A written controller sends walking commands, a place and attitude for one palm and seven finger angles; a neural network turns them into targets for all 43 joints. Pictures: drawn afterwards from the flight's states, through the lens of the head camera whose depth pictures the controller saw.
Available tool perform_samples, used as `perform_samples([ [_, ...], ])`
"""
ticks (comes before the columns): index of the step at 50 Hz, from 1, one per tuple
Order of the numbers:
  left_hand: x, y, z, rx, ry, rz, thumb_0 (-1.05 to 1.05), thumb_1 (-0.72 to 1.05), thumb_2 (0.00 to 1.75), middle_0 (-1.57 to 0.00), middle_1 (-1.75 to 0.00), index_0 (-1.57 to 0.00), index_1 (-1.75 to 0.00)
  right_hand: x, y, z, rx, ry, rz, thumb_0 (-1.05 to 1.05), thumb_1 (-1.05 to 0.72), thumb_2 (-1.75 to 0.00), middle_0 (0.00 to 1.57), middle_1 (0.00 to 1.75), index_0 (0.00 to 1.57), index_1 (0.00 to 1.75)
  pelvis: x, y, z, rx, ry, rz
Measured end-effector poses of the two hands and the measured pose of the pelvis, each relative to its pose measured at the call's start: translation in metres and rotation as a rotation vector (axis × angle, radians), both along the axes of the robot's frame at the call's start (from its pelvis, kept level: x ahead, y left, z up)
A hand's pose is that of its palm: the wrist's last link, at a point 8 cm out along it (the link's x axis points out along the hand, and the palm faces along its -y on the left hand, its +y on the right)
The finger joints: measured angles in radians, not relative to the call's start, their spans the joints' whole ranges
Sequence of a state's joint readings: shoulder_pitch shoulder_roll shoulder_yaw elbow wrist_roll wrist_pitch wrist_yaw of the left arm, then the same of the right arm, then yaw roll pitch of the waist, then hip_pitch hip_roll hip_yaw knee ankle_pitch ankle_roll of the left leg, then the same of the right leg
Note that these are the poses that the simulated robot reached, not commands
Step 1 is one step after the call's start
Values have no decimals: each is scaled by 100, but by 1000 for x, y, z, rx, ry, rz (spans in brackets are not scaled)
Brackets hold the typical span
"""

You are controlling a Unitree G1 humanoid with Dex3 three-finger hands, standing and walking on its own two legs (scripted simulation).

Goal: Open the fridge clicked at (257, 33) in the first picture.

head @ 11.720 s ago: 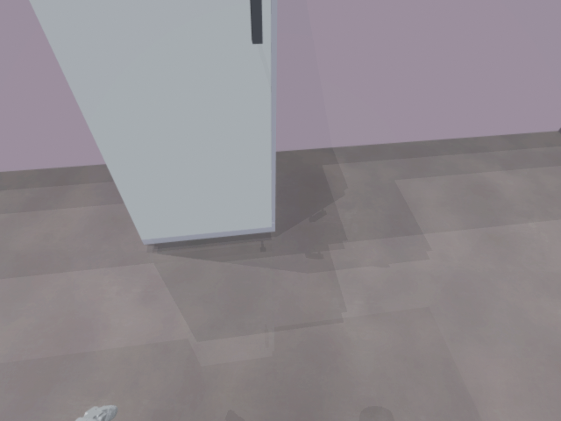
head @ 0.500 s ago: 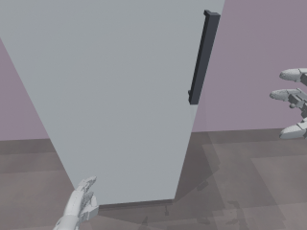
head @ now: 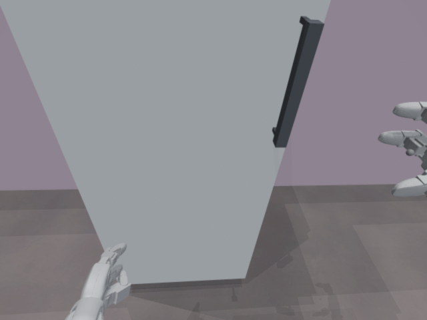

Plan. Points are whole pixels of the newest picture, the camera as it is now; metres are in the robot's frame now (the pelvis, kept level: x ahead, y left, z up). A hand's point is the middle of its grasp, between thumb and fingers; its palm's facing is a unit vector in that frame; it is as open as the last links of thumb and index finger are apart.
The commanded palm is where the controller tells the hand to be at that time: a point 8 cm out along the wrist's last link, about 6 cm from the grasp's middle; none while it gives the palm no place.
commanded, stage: move the hooked fingers beside the handle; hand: right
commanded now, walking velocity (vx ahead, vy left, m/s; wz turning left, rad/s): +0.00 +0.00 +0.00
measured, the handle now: (290, 88) +0.48 -0.15 +0.25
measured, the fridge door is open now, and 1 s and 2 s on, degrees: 0 0 0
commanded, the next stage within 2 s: none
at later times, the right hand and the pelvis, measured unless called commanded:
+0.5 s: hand (380, 136) +0.32 -0.26 +0.25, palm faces +0.04 +1.00 -0.07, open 14.0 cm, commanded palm +0.28 -0.30 +0.26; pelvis +0.00 +0.00 +0.00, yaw +0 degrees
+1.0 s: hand (357, 125) +0.36 -0.24 +0.25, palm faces +0.04 +1.00 -0.05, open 14.0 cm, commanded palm +0.33 -0.29 +0.26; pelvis +0.01 +0.00 +0.00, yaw +0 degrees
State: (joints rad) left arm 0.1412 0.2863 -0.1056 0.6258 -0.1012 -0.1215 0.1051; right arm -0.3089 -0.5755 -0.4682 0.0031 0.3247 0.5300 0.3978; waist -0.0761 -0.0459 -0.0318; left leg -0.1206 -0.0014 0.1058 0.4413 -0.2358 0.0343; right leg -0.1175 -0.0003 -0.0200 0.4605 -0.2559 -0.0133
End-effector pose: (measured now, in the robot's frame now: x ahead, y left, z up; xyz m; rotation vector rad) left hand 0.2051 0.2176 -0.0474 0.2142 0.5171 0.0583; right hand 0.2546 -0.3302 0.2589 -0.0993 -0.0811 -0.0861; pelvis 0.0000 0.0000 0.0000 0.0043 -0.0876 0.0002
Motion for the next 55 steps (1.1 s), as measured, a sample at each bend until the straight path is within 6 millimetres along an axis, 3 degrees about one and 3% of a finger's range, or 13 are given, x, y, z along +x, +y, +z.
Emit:
perform_samples([
  [11,2,-1,-2,-5,0,-9,1,90,90,-20,-30,-21,-30,5,6,0,10,-3,14,-1,51,-30,30,120,30,120,0,1,-1,0,3,-5],
  [25,-10,5,-8,3,40,33,1,90,90,-20,-30,-21,-30,43,21,-3,26,14,46,-1,51,-30,30,120,30,120,2,-1,0,-2,17,1],
  [41,-15,11,-12,14,74,71,1,90,90,-20,-30,-20,-29,58,28,-5,32,18,41,-1,51,-30,30,120,30,120,8,-4,0,-2,23,5],
  [55,-19,10,-15,0,93,94,1,90,90,-20,-30,-21,-30,91,44,-5,48,46,49,-1,50,-30,30,120,30,120,9,-4,1,-3,39,9],
])
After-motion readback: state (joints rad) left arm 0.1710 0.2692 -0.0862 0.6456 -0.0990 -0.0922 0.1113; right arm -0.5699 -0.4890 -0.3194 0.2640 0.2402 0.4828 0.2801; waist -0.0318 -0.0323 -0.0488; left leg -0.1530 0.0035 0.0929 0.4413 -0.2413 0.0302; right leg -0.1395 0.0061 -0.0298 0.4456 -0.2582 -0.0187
